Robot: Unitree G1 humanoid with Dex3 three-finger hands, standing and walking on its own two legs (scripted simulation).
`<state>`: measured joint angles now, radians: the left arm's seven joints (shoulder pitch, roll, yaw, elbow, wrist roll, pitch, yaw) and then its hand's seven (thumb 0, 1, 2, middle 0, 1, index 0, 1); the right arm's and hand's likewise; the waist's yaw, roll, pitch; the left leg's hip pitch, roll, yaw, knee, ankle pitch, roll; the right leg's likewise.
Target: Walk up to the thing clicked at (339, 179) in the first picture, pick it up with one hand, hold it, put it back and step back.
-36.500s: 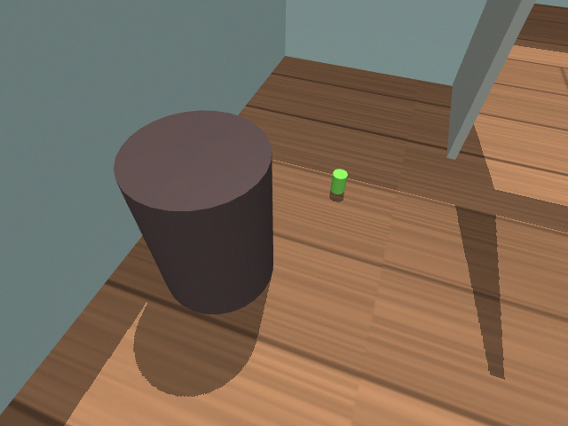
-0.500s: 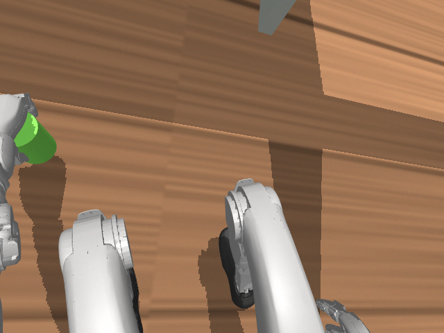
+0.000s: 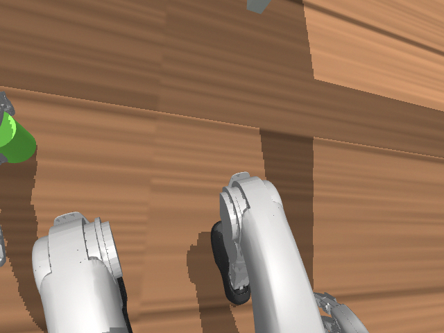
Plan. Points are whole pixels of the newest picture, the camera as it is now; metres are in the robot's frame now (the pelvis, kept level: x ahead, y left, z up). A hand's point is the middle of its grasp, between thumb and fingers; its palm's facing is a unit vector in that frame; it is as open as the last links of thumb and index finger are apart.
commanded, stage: rest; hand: left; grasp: from above
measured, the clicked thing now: (4, 138) +0.47 +0.29 -0.27
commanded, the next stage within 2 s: open in 0.26 s
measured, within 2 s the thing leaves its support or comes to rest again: neither
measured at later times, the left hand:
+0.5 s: hand out of the picture +0.46 +0.30 -0.22, palm faces -0.46 -0.11 -0.88, open 9.9 cm
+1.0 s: hand out of the picture +0.47 +0.31 -0.23, palm faces -0.45 -0.10 -0.89, open 12.8 cm
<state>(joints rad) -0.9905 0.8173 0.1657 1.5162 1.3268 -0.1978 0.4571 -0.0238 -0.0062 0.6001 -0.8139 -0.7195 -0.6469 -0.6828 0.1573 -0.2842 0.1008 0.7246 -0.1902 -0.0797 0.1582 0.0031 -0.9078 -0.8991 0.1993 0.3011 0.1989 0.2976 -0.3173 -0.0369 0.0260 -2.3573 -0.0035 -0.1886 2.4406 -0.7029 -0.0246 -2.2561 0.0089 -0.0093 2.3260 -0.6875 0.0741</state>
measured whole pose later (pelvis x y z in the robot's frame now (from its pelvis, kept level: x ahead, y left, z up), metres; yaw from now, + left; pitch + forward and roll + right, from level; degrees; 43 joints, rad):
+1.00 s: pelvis -0.01 +0.01 -0.02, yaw -4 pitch +30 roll -14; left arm -1.09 0.95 0.11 1.70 1.33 -0.19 0.52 -0.01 -0.39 0.93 -0.27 -0.99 -0.27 -0.97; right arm 0.17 -0.32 0.20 0.71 -0.23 -0.18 0.23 0.00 -0.90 -0.90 0.20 0.30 0.20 0.30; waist -0.37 -0.06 0.08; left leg -2.37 0.00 -0.24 2.52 -0.70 -0.01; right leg -2.24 0.03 -0.05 2.35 -0.66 0.07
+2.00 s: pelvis -0.01 +0.00 +0.03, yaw +1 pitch +35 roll -10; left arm -0.94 0.78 0.07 1.23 1.18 -0.07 0.24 0.00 -0.53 0.99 -0.11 -1.00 -0.10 -1.00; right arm 0.17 -0.29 0.05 0.69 -0.10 -0.02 0.19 0.01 -0.91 -0.91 0.20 0.30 0.20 0.30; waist -0.23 0.03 -0.09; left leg -2.27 0.00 -0.17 2.34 -0.69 -0.01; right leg -2.17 -0.01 -0.01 2.23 -0.68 0.07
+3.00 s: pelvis -0.01 +0.01 +0.11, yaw +3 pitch +36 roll -9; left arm -0.58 0.61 0.08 0.77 0.79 -0.03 0.04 0.00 0.35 0.78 -0.20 -0.39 -0.19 -0.39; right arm 0.19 -0.28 0.00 0.62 -0.03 0.07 0.10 0.01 -0.90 -0.90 0.20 0.30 0.20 0.30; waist -0.13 0.05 -0.17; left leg -2.05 0.01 -0.13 2.09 -0.67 0.00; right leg -1.97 -0.03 -0.01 1.99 -0.65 0.07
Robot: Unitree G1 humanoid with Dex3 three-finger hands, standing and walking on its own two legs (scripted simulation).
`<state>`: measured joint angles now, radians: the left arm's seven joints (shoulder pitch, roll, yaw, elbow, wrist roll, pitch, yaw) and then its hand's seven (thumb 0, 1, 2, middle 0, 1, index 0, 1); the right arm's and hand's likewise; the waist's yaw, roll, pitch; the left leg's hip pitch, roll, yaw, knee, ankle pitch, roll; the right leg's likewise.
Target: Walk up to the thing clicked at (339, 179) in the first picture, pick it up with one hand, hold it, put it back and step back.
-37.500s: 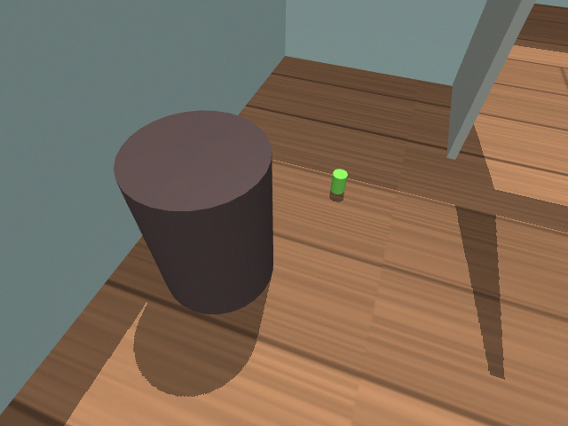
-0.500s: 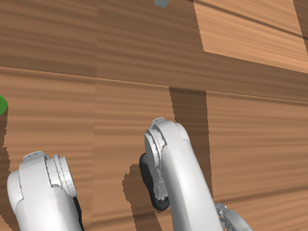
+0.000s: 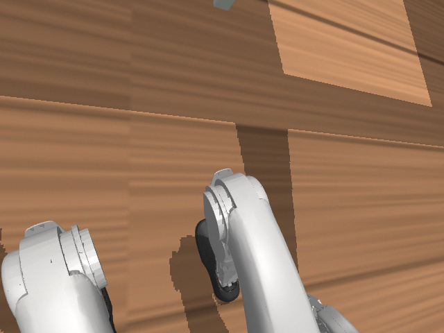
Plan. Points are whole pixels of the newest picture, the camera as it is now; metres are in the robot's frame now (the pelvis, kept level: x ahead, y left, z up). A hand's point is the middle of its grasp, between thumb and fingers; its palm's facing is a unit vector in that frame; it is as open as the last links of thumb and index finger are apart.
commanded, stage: open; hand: left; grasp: from above
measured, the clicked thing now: out of the picture +0.46 +0.31 -0.25
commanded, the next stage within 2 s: withdraw in 0.42 s
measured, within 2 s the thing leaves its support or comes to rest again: neither
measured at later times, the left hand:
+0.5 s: hand out of the picture +0.46 +0.32 -0.21, palm faces -0.44 -0.13 -0.89, open 13.6 cm
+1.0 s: hand out of the picture +0.46 +0.36 -0.08, palm faces -0.37 -0.08 -0.93, open 14.1 cm
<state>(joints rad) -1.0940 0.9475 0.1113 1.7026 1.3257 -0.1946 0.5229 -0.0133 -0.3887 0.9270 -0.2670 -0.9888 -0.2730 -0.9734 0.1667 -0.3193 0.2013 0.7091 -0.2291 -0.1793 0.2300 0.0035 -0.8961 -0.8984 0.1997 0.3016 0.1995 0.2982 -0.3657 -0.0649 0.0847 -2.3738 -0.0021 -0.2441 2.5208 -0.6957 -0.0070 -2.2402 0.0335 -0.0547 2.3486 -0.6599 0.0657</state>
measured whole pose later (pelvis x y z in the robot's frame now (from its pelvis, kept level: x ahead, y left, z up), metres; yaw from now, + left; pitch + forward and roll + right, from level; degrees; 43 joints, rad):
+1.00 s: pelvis +0.00 -0.01 +0.05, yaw +4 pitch +35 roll -10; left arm -0.94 0.78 0.07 1.23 1.18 -0.07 0.24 0.00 -0.53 0.99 -0.11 -1.00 -0.10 -1.00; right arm 0.17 -0.29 0.05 0.69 -0.10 -0.02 0.19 0.01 -0.91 -0.91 0.20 0.30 0.20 0.30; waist -0.23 0.03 -0.09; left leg -2.27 0.00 -0.17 2.34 -0.69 -0.01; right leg -2.17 -0.01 -0.01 2.23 -0.68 0.07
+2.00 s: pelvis +0.00 +0.00 +0.12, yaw +7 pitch +36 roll -9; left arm -0.58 0.61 0.08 0.77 0.79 -0.03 0.04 0.00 0.35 0.78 -0.20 -0.39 -0.19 -0.39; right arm 0.19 -0.28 0.00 0.62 -0.03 0.07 0.10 0.01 -0.90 -0.90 0.20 0.30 0.20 0.30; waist -0.13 0.05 -0.17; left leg -2.05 0.01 -0.13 2.09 -0.67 0.00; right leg -1.97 -0.03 -0.01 1.99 -0.65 0.07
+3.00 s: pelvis +0.08 +0.00 +0.40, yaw +13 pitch +11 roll -3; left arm 0.52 0.21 0.04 -0.16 -0.07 0.48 0.04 0.01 0.90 0.90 -0.20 -0.30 -0.20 -0.30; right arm 0.29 -0.22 0.04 0.52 0.02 -0.21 -0.19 0.02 -0.90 -0.90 0.20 0.30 0.20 0.30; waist -0.04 0.06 -0.18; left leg -0.72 0.05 -0.07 1.02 -0.49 -0.03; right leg -0.66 -0.04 -0.05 0.94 -0.46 0.05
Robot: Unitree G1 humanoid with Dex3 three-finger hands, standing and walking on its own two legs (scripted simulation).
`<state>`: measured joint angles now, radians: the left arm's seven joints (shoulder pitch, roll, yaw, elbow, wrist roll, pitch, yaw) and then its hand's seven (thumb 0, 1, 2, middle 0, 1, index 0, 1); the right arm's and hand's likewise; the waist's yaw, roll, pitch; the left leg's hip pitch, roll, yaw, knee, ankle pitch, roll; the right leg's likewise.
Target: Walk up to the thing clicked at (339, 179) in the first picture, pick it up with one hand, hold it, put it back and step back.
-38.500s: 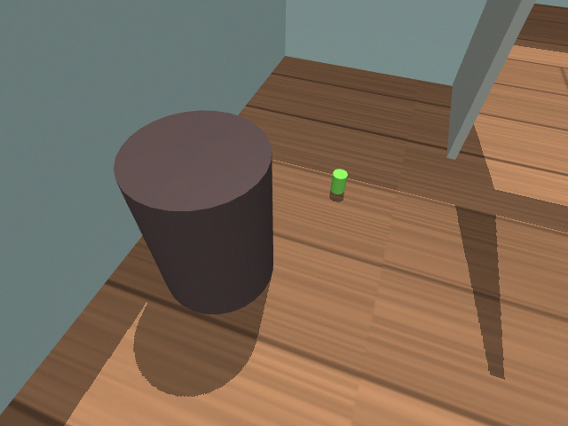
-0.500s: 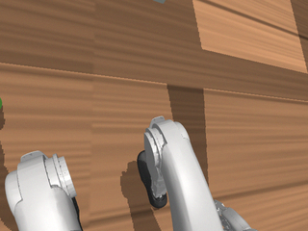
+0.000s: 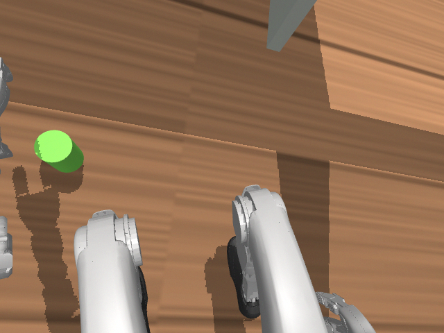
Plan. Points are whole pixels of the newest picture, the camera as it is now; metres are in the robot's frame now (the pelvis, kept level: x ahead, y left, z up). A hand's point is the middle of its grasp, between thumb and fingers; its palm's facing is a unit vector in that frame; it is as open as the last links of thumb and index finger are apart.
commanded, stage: withdraw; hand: left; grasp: from above
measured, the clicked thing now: (61, 152) +0.47 +0.28 -0.30
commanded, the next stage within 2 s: home in 0.46 s
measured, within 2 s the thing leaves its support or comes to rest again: neither
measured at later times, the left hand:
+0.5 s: hand (26, 128) +0.48 +0.30 -0.17, palm faces -0.42 -0.06 -0.91, open 13.6 cm
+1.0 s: hand out of the picture +0.40 +0.31 -0.04, palm faces -0.34 -0.40 -0.85, open 10.4 cm
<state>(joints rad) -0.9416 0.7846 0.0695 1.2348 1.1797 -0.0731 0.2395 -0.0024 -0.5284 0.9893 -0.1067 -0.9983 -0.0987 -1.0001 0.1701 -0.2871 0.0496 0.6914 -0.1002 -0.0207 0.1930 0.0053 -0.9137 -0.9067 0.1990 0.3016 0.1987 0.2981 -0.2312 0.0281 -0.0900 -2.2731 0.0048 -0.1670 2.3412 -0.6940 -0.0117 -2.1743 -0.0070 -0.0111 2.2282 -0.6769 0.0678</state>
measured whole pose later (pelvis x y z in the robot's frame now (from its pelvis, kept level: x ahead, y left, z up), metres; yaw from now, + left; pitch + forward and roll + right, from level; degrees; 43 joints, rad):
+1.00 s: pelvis +0.00 +0.00 +0.08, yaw +3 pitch +36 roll -9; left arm -0.58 0.61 0.08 0.77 0.79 -0.03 0.04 0.00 0.35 0.78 -0.20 -0.39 -0.19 -0.39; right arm 0.19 -0.28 0.00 0.62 -0.03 0.07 0.10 0.01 -0.90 -0.90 0.20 0.30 0.20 0.30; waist -0.13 0.05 -0.17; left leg -2.05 0.01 -0.13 2.09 -0.67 0.00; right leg -1.97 -0.03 -0.01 1.99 -0.65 0.07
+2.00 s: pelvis +0.08 +0.00 +0.36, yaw +9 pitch +11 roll -3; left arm 0.52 0.21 0.04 -0.16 -0.07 0.48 0.04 0.01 0.90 0.90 -0.20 -0.30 -0.20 -0.30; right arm 0.29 -0.22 0.04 0.52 0.02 -0.21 -0.19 0.02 -0.90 -0.90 0.20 0.30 0.20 0.30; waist -0.04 0.06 -0.18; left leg -0.72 0.05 -0.07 1.02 -0.49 -0.03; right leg -0.66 -0.04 -0.05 0.94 -0.46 0.05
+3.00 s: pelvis +0.07 -0.01 +0.36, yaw +9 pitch +9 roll -3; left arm 0.49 0.22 0.03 -0.15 -0.06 0.47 0.02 0.01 0.90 0.90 -0.20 -0.30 -0.20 -0.30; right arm 0.28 -0.22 0.03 0.55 0.01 -0.25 -0.19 0.02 -0.90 -0.90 0.20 0.30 0.20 0.30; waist -0.03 0.04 -0.15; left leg -0.70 0.05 -0.07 1.02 -0.48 -0.03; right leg -0.65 -0.04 -0.05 0.94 -0.46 0.04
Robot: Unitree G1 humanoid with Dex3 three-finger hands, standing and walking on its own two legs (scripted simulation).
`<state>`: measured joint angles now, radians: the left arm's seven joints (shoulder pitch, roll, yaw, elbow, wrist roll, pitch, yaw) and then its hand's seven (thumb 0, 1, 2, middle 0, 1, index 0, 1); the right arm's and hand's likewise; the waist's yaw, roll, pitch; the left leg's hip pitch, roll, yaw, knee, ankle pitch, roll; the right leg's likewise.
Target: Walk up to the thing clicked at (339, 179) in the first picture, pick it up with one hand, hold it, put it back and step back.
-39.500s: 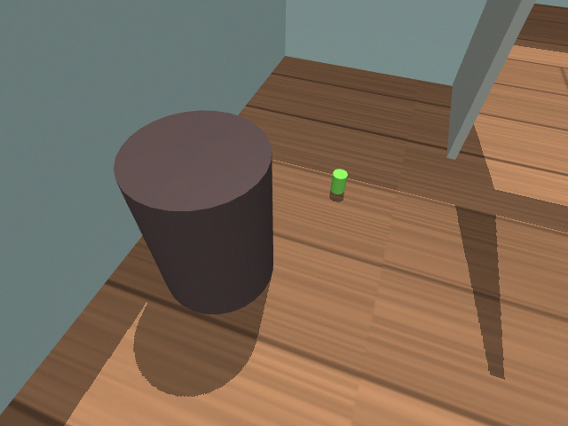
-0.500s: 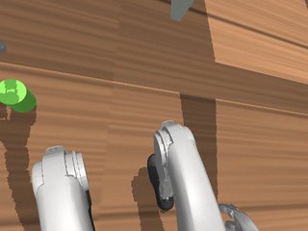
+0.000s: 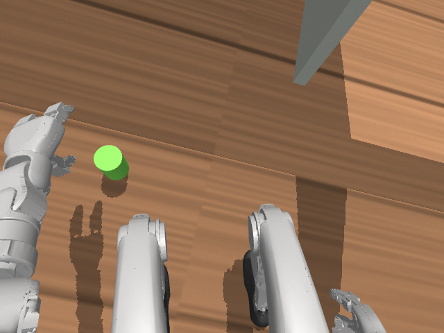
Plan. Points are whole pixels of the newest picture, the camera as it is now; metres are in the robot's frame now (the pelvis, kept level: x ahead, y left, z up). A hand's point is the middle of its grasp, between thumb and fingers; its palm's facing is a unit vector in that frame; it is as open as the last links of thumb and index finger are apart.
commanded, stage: home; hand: left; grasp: from above
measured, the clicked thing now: (112, 163) +0.49 +0.26 -0.38
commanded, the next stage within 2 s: none
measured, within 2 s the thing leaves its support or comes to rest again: neither
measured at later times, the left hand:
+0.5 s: hand (41, 235) +0.27 +0.21 +0.08, palm faces -0.02 -0.92 -0.40, open 7.4 cm
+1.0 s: hand out of the picture +0.22 +0.19 +0.24, palm faces +0.19 -0.96 -0.19, open 7.4 cm
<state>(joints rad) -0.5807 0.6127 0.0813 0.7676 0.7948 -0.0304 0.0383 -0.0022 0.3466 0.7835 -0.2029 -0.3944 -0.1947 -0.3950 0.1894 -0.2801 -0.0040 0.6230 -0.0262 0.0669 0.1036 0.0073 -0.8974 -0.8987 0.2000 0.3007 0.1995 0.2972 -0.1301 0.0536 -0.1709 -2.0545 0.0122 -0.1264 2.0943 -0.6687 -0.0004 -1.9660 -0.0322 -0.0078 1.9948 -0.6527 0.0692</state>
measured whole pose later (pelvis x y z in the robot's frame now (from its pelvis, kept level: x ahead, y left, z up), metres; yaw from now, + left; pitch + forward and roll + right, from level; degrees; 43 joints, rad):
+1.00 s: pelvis +0.08 -0.01 +0.28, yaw +7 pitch +11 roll -3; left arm 0.52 0.21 0.04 -0.16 -0.07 0.48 0.04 0.01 0.90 0.90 -0.20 -0.30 -0.20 -0.30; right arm 0.29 -0.22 0.04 0.52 0.02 -0.21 -0.19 0.02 -0.90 -0.90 0.20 0.30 0.20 0.30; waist -0.04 0.06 -0.18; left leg -0.72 0.05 -0.07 1.02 -0.49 -0.03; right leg -0.66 -0.04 -0.05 0.94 -0.46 0.05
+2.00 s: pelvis +0.07 -0.02 +0.28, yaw +7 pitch +9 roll -3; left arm 0.49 0.22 0.03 -0.15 -0.06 0.47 0.02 0.01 0.90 0.90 -0.20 -0.30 -0.20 -0.30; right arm 0.28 -0.22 0.03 0.55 0.01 -0.25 -0.19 0.02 -0.90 -0.90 0.20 0.30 0.20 0.30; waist -0.03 0.04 -0.15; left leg -0.70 0.05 -0.07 1.02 -0.48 -0.03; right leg -0.65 -0.04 -0.05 0.94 -0.46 0.04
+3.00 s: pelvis +0.08 -0.02 +0.28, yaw +7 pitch +10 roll -3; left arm 0.50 0.23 0.03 -0.16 -0.06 0.48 0.02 0.01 0.90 0.90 -0.20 -0.30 -0.20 -0.30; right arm 0.28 -0.22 0.03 0.54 0.01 -0.23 -0.19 0.02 -0.90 -0.90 0.20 0.30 0.20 0.30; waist -0.03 0.05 -0.16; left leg -0.71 0.05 -0.07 1.03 -0.49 -0.04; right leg -0.65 -0.04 -0.05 0.96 -0.47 0.04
